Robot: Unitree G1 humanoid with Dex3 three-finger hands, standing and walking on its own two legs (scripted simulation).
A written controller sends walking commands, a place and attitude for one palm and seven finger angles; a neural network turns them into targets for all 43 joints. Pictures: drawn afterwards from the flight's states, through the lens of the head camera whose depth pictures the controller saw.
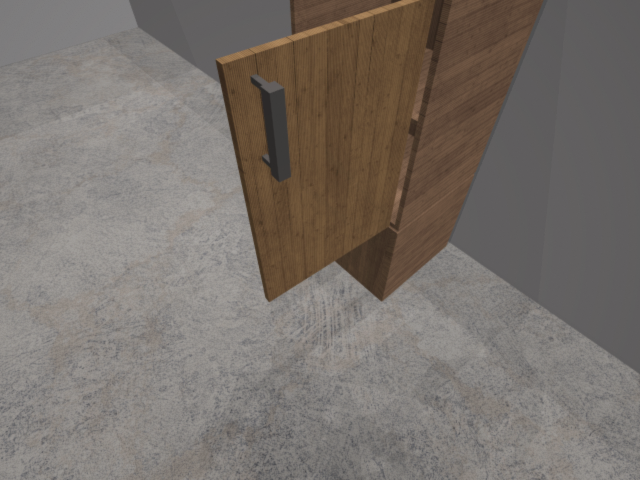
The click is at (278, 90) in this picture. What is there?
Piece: cupboard door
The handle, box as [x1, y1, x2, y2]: [250, 74, 290, 181]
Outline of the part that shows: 255,74 250,77 251,82 261,90 269,152 268,155 263,155 262,159 271,168 271,174 278,181 281,181 290,176 284,90 283,87 275,81 268,83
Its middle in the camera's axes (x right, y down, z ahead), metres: -0.08 -0.16 +0.58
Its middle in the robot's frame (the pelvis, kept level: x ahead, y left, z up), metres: +0.56 +0.10 +0.14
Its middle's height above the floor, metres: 0.92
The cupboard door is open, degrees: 86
